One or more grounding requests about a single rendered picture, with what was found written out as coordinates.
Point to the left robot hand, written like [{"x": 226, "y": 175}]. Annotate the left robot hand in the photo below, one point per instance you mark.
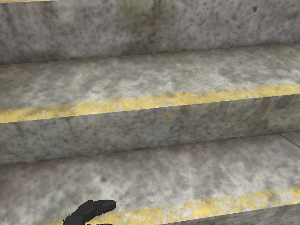
[{"x": 88, "y": 211}]

